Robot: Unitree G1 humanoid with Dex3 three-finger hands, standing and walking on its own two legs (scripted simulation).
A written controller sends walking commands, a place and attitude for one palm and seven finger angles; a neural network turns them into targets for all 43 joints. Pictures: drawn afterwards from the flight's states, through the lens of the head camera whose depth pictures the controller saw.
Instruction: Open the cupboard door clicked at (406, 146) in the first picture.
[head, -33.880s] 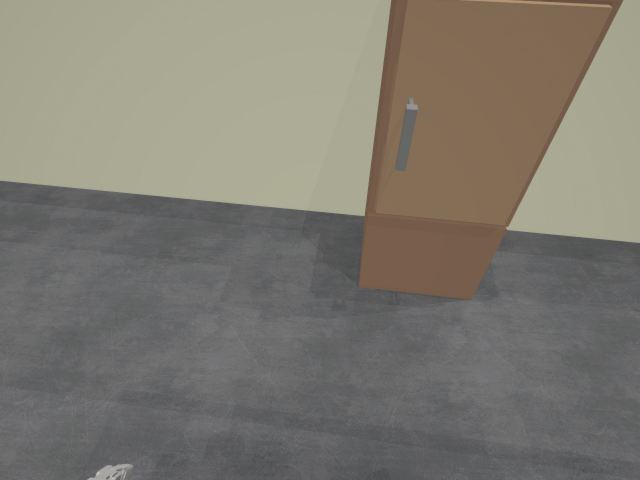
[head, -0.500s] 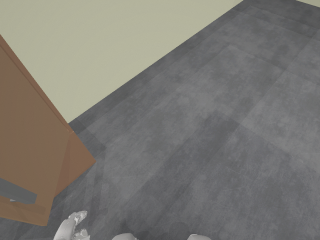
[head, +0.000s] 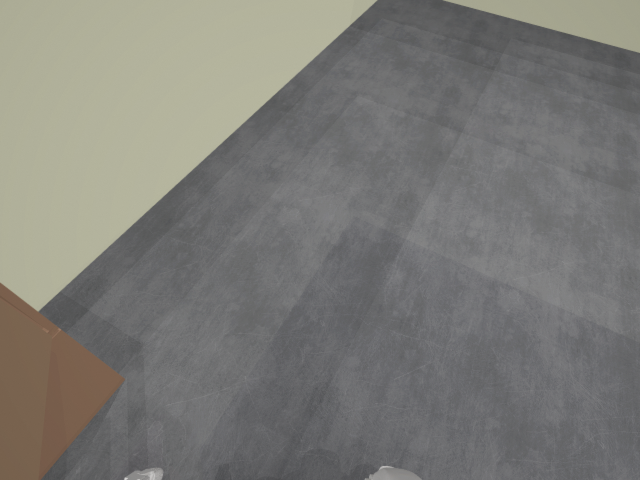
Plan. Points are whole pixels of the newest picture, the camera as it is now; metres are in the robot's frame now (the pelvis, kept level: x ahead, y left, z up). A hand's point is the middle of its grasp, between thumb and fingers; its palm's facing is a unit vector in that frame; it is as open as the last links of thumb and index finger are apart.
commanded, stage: walk to a spot facing it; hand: left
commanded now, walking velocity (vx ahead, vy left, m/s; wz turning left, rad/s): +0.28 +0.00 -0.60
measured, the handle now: out of the picture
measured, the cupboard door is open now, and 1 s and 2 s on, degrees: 46 46 46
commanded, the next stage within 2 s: turn to face it in 1.28 s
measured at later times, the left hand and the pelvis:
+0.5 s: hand (225, 424) +0.21 +0.16 -0.19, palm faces -0.23 -0.96 -0.18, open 7.4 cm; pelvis +0.17 -0.03 -0.02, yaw -18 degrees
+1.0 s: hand (379, 242) +0.55 -0.08 -0.16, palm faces -0.51 -0.83 -0.23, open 7.3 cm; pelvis +0.35 -0.18 -0.01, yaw -30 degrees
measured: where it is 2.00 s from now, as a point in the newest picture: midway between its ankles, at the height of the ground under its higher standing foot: (431, 334)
